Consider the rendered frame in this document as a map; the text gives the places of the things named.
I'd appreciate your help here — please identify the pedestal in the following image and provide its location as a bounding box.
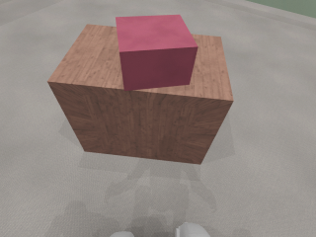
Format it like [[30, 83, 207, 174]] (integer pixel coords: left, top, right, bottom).
[[47, 24, 234, 165]]

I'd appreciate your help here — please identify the carton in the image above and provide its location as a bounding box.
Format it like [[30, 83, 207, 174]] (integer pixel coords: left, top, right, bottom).
[[116, 14, 198, 91]]

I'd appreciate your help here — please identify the robot right thigh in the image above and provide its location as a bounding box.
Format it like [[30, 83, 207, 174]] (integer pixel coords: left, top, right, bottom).
[[175, 222, 210, 237]]

